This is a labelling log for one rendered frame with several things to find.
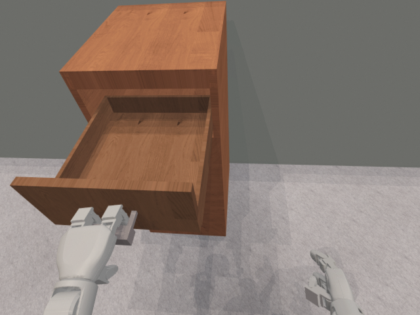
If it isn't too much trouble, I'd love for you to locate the handle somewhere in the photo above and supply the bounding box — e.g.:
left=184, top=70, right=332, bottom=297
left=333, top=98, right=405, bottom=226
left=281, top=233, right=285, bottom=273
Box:
left=92, top=210, right=138, bottom=245

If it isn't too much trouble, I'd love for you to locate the left robot hand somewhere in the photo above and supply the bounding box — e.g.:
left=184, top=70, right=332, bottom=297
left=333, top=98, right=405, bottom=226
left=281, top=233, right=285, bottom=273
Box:
left=56, top=205, right=129, bottom=285

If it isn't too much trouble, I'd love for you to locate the cabinet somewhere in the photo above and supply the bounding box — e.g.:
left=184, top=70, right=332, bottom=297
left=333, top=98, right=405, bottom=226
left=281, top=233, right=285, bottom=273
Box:
left=59, top=1, right=230, bottom=236

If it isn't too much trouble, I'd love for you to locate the robot right forearm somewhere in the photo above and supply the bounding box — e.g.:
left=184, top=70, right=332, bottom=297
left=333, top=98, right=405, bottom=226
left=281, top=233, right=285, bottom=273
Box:
left=330, top=299, right=364, bottom=315

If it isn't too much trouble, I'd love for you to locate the robot left forearm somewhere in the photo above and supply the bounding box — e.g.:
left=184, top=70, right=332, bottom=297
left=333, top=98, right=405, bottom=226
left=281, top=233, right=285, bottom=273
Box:
left=43, top=278, right=98, bottom=315

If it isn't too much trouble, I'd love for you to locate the right robot hand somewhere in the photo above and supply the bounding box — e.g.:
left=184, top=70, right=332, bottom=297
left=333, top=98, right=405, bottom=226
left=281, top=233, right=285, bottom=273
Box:
left=304, top=249, right=355, bottom=311

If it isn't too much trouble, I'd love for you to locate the drawer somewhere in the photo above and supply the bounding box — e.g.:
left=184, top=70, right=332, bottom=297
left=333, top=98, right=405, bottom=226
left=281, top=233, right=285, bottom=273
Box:
left=10, top=95, right=213, bottom=232

